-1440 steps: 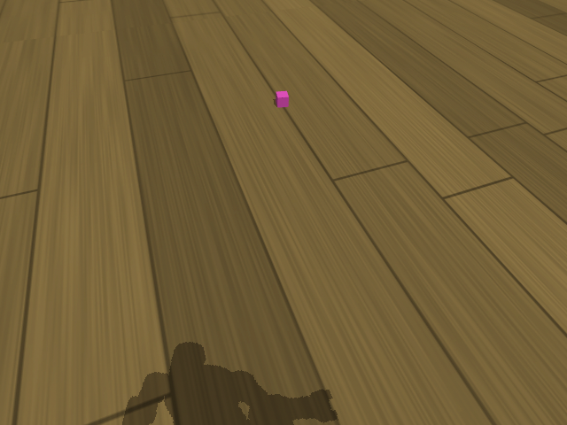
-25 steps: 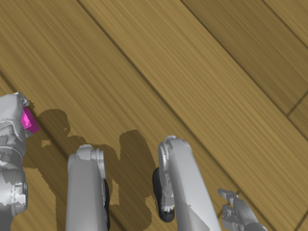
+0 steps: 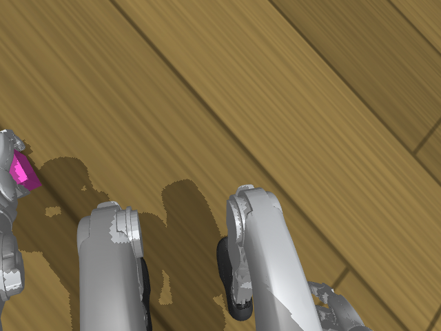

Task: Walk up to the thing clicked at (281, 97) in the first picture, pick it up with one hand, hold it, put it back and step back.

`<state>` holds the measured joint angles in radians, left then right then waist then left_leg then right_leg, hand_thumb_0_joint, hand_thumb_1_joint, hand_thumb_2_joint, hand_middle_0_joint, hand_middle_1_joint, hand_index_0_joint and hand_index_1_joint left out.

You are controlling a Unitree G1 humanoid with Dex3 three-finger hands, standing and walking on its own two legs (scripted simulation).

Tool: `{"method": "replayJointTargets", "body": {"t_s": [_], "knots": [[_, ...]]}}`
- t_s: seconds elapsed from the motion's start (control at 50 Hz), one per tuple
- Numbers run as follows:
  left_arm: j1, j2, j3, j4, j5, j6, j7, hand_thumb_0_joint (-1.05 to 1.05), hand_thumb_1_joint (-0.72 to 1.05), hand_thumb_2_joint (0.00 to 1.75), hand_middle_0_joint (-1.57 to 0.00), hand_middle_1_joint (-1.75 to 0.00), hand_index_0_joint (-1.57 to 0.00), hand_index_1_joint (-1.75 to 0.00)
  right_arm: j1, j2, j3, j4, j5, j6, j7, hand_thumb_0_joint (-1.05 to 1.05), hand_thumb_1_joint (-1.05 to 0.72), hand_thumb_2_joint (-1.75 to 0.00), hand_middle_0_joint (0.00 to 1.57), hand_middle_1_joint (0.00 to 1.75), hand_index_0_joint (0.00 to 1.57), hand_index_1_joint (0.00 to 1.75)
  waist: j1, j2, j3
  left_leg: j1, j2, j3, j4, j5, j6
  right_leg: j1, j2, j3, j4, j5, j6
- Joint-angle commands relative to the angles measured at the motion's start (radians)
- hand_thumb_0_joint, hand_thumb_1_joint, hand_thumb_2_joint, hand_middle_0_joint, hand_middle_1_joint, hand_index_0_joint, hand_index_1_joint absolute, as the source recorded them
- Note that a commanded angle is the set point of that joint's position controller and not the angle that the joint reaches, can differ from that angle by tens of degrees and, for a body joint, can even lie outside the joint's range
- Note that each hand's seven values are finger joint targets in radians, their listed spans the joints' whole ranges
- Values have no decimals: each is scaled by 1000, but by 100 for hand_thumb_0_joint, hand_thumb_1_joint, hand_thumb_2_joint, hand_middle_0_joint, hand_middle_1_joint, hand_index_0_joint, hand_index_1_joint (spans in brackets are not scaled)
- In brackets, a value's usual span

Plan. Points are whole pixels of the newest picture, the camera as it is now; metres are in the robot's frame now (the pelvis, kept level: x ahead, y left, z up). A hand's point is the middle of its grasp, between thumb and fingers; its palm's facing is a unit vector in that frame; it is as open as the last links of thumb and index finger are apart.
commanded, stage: lower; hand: left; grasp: from above
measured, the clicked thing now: (7, 175) +0.40 +0.35 -0.19
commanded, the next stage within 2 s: rest in 0.30 s
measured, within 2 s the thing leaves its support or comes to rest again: rests again in 1.28 s
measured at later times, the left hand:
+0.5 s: hand (22, 178) +0.40 +0.34 -0.23, palm faces -0.37 -0.22 -0.90, open 10.1 cm
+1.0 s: hand (32, 181) +0.40 +0.34 -0.27, palm faces -0.37 -0.25 -0.89, open 10.1 cm
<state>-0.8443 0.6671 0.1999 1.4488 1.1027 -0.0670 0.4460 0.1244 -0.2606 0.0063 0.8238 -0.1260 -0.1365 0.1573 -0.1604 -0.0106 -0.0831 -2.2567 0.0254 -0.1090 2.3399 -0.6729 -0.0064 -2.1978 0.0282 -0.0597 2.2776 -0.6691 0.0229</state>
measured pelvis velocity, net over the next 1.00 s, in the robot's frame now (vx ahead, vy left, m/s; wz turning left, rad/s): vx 0.01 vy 0.00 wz -0.07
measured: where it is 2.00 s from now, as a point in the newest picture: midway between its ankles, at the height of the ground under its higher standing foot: (189, 302)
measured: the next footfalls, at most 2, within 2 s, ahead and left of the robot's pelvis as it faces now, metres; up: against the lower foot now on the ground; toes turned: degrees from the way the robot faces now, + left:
none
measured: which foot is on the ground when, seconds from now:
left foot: down 0.00-1.00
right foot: down 0.00-1.00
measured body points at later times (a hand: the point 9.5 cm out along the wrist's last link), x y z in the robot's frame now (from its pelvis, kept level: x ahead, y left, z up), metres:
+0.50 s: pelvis +0.01 +0.00 -0.03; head +0.25 +0.07 +0.34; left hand +0.42 +0.35 -0.18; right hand +0.08 -0.27 -0.15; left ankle +0.08 +0.13 -0.32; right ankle +0.10 -0.12 -0.31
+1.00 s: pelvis +0.01 +0.00 -0.05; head +0.25 +0.09 +0.31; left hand +0.42 +0.35 -0.22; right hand +0.07 -0.27 -0.14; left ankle +0.08 +0.13 -0.32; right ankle +0.10 -0.12 -0.31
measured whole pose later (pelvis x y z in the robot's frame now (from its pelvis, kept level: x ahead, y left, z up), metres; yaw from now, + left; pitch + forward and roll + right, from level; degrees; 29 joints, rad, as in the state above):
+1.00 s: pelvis +0.01 +0.00 -0.05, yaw -4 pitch +29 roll -10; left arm -0.87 0.82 0.31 1.66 1.18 -0.16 0.62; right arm 0.08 -0.30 0.11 0.82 -0.23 -0.20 0.25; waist -0.23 -0.08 0.04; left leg -2.37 0.02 -0.19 2.55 -0.71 -0.01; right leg -2.28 0.05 -0.12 2.43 -0.68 0.04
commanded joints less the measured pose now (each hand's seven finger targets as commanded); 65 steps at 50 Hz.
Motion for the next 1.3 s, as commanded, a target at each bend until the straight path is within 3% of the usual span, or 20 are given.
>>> {"method": "replayJointTargets", "body": {"t_s": [0.0, 0.06, 0.36, 0.48, 0.6, 0.66, 0.74, 0.76, 0.78, 0.82, 0.84, 0.92, 0.98, 1.04, 1.06, 1.1, 1.12, 1.14, 1.2, 1.28], "knots": [[-260, 268, 9, -110, -1, 2, 39, 0, 44, 87, -103, -57, -95, -65, 178, -236, -68, -20, 5, -9, -8, 0, -90, -90, 20, 30, 20, 30, 14, 242, -617, 498, -17, 75, -264, 100, 23, 260, 18, -77, -224, 121, -70], [-269, 264, -1, -65, 4, -8, 44, 0, 46, 87, -104, -58, -96, -66, 178, -237, -56, -18, -2, -13, 0, 0, -90, -90, 20, 30, 20, 30, -14, 213, -575, 436, -19, 79, -228, 103, 29, 261, 20, -78, -215, 128, -65], [-242, 365, 102, -80, 23, -44, 141, 0, 57, 90, -113, -59, -105, -67, 175, -255, -29, -16, -39, -24, 27, 0, -91, -90, 20, 30, 20, 30, 1, 290, -661, 455, -15, 82, -144, 173, 25, 288, 26, -98, -142, 206, -52], [-253, 346, 73, -6, 13, -33, 136, 0, 51, 91, -110, -52, -101, -62, 159, -253, -20, -6, -48, -22, 39, 0, -90, -90, 20, 30, 20, 30, -24, 257, -591, 391, -11, 70, -113, 155, 32, 255, 33, -103, -129, 193, -53], [-229, 362, 86, 29, 18, -58, 124, 0, 55, 93, -111, -54, -102, -63, 171, -276, -10, -9, -69, -38, 54, 0, -90, -90, 20, 30, 20, 30, -41, 226, -572, 372, -14, 60, -86, 170, 34, 279, 36, -119, -115, 205, -48], [-208, 393, 121, 54, 24, -74, 141, 0, 58, 95, -114, -53, -105, -63, 170, -283, -4, -15, -71, -38, 59, 0, -89, -90, 20, 30, 20, 30, -36, 239, -587, 402, -14, 47, -83, 210, 28, 280, 37, -133, -91, 240, -49], [-256, 381, 104, 76, 42, -90, 165, 0, 62, 94, -118, -51, -108, -61, 162, -287, 11, -19, -85, -45, 71, 0, -90, -90, 20, 30, 20, 30, -62, 277, -557, 396, -10, 39, -77, 187, 23, 247, 42, -148, -76, 222, -51], [-255, 390, 102, 67, 41, -95, 172, 0, 62, 93, -118, -51, -108, -60, 148, -289, 10, -17, -82, -45, 70, 0, -90, -90, 20, 30, 20, 30, -49, 292, -550, 398, -8, 36, -81, 162, 23, 222, 43, -148, -77, 197, -54], [-259, 426, 132, 71, 47, -95, 182, 0, 63, 94, -118, -51, -109, -61, 164, -299, 11, -14, -91, -49, 71, 0, -90, -90, 20, 30, 20, 30, -64, 304, -545, 402, -11, 40, -77, 178, 23, 238, 40, -152, -76, 210, -47], [-270, 411, 101, 74, 54, -100, 188, 0, 63, 95, -119, -50, -109, -60, 145, -296, 20, -14, -94, -56, 75, 0, -90, -90, 20, 30, 20, 30, -63, 326, -529, 402, -8, 38, -78, 145, 21, 214, 44, -155, -75, 180, -50], [-264, 434, 114, 70, 58, -100, 199, 0, 63, 93, -119, -50, -109, -60, 140, -297, 26, -12, -94, -56, 75, 0, -90, -90, 20, 30, 20, 30, -50, 335, -536, 394, -10, 39, -78, 130, 22, 216, 46, -152, -77, 168, -50], [-277, 462, 129, 84, 68, -100, 221, 0, 65, 95, -118, -53, -109, -62, 137, -308, 29, -13, -107, -68, 83, 0, -89, -90, 20, 30, 20, 30, -67, 340, -524, 391, -5, 35, -66, 135, 20, 207, 47, -162, -59, 175, -50], [-269, 404, 93, 145, 56, -92, 231, 0, 64, 95, -117, -54, -108, -63, 122, -307, 37, -10, -112, -80, 91, 0, -90, -90, 20, 30, 20, 30, -80, 332, -490, 394, -4, 25, -71, 117, 18, 176, 46, -173, -52, 160, -47], [-252, 428, 101, 154, 53, -85, 238, 0, 62, 91, -114, -53, -106, -61, 127, -311, 47, -14, -115, -86, 98, 0, -89, -90, 20, 30, 20, 30, -72, 323, -494, 370, -6, 25, -61, 135, 22, 203, 51, -167, -63, 182, -48], [-246, 458, 132, 146, 48, -87, 241, 0, 60, 93, -114, -53, -106, -61, 132, -323, 42, -18, -119, -87, 99, 0, -90, -90, 20, 30, 20, 30, -74, 309, -504, 369, -5, 26, -57, 155, 24, 223, 49, -170, -65, 200, -43], [-232, 453, 127, 168, 45, -81, 240, 0, 60, 94, -114, -53, -106, -62, 134, -318, 48, -12, -122, -88, 101, 0, -89, -90, 20, 30, 20, 30, -75, 301, -513, 370, -3, 27, -45, 180, 24, 244, 53, -164, -66, 225, -44], [-259, 424, 91, 164, 51, -82, 236, 0, 59, 95, -114, -51, -105, -61, 133, -312, 58, -16, -125, -92, 106, 0, -90, -90, 20, 30, 20, 30, -91, 316, -505, 369, -4, 26, -45, 182, 24, 244, 52, -165, -62, 228, -44], [-247, 455, 123, 176, 42, -84, 241, 0, 59, 94, -113, -53, -105, -62, 133, -323, 56, -13, -129, -93, 105, 0, -89, -90, 20, 30, 20, 30, -87, 296, -509, 366, -1, 20, -42, 178, 25, 254, 54, -168, -66, 229, -43], [-258, 437, 95, 197, 36, -90, 236, 0, 60, 93, -114, -53, -105, -62, 113, -322, 63, -22, -127, -108, 112, 0, -90, -90, 20, 30, 20, 30, -91, 310, -467, 359, -2, 12, -58, 126, 21, 217, 52, -177, -59, 173, -48], [-260, 484, 115, 188, 48, -98, 244, 0, 60, 91, -114, -52, -105, -61, 117, -337, 67, -22, -129, -118, 114, 0, -90, -90, 20, 30, 20, 30, -95, 333, -476, 392, 0, 4, -57, 147, 16, 222, 50, -184, -43, 191, -46]]}}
